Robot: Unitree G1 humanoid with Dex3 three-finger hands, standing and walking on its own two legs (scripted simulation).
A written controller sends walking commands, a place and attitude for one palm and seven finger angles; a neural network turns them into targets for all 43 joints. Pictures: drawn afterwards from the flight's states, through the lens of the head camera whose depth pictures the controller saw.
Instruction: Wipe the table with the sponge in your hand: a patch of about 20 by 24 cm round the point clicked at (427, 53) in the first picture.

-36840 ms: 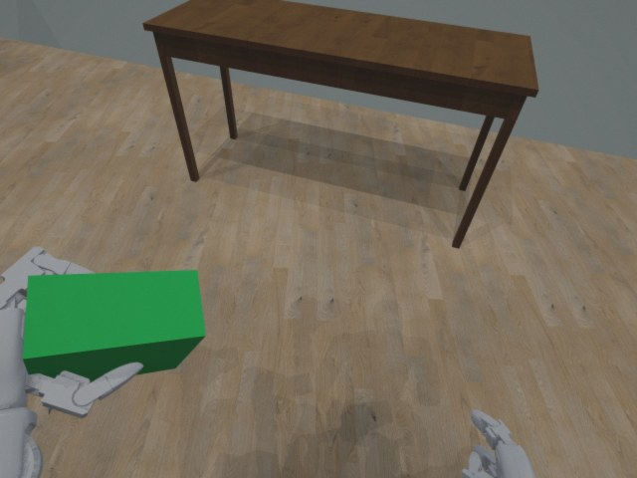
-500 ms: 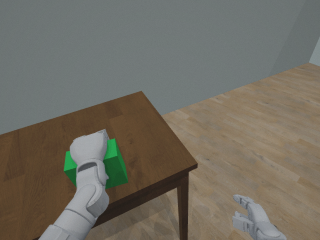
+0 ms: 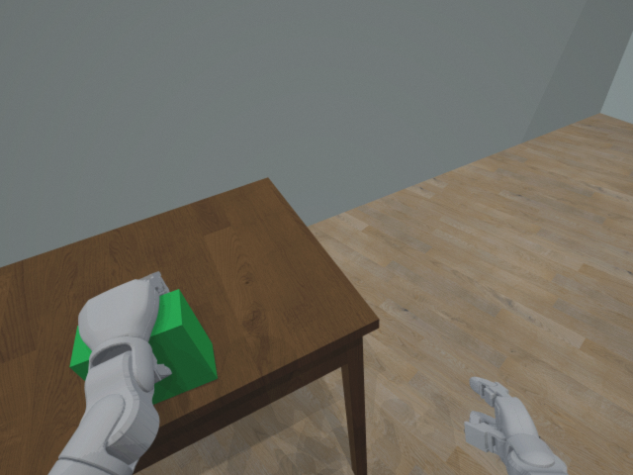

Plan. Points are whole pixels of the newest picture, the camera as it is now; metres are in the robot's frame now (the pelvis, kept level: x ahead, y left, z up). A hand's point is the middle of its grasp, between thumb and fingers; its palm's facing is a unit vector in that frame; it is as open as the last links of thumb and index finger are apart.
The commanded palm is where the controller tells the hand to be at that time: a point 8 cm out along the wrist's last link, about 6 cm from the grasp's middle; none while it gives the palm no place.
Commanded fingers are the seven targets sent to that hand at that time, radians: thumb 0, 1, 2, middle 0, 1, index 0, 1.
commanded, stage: slide back across to the middle lane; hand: left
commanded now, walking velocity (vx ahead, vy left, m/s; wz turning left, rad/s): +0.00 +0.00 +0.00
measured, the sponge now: (158, 362) +0.26 +0.26 +0.02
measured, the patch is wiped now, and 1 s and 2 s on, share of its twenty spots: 1.00 1.00 1.00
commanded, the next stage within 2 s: wipe forward along the middle lane in 0.14 s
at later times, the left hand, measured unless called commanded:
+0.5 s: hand (124, 335) +0.26 +0.29 +0.08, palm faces +0.03 -0.09 -1.00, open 10.4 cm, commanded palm +0.24 +0.30 +0.11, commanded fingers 0.00 0.10 1.30 -1.20 -1.60 -1.20 -1.60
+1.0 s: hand (122, 307) +0.31 +0.32 +0.08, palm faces -0.03 -0.05 -1.00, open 10.4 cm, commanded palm +0.28 +0.33 +0.10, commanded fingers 0.00 0.10 1.30 -1.20 -1.60 -1.20 -1.60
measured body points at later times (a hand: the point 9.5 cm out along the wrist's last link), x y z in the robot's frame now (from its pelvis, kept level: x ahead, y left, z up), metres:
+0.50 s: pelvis -0.01 +0.01 +0.00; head -0.03 -0.03 +0.45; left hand +0.26 +0.29 +0.13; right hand +0.22 -0.21 -0.09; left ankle -0.02 +0.14 -0.74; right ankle -0.02 -0.04 -0.74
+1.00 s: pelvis -0.02 +0.02 +0.00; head -0.03 -0.02 +0.45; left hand +0.31 +0.31 +0.13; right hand +0.17 -0.22 -0.11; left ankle -0.02 +0.14 -0.74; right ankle -0.02 -0.04 -0.74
